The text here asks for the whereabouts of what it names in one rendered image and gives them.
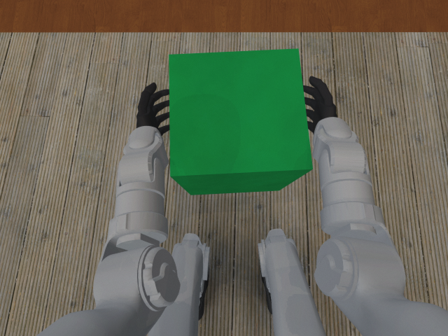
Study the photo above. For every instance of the robot right upper arm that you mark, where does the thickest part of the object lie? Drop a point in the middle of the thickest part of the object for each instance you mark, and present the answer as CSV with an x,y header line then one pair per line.
x,y
366,280

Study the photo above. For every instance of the right robot forearm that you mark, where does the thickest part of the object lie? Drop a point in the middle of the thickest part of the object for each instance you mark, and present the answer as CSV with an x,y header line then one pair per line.
x,y
348,202

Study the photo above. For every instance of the robot right hand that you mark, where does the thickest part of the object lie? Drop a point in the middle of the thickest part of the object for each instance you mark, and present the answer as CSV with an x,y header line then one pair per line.
x,y
322,103

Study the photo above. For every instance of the left robot forearm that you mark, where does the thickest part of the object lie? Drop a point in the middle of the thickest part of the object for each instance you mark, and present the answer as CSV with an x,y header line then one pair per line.
x,y
140,193

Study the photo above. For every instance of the carton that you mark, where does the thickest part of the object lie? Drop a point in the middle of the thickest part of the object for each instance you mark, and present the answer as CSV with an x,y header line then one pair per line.
x,y
237,121

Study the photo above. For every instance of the robot left hand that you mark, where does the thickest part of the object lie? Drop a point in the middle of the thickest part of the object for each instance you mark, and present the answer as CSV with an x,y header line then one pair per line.
x,y
147,111

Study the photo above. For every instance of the robot left upper arm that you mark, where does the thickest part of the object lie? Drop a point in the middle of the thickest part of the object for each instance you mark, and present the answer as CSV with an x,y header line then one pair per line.
x,y
131,291

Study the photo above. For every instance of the robot right thigh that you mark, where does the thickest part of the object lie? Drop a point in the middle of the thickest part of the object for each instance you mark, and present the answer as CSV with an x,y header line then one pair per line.
x,y
294,311

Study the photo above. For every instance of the right robot foot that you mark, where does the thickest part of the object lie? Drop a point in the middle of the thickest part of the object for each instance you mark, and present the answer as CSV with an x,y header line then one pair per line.
x,y
269,302

